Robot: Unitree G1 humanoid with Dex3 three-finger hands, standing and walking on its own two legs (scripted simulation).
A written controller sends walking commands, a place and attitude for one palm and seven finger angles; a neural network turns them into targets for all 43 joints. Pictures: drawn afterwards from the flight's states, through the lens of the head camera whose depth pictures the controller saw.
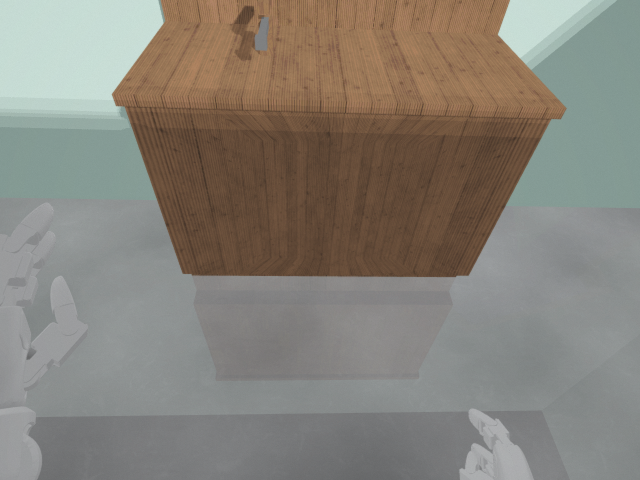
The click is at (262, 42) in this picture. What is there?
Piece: tap's lever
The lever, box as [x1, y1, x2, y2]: [255, 34, 267, 50]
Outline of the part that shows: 255,34 255,49 266,50 266,35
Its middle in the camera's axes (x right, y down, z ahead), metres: -0.15 -0.48 +0.94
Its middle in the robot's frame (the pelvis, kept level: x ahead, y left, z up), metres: +1.02 +0.22 +0.11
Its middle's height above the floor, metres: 0.89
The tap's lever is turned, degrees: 0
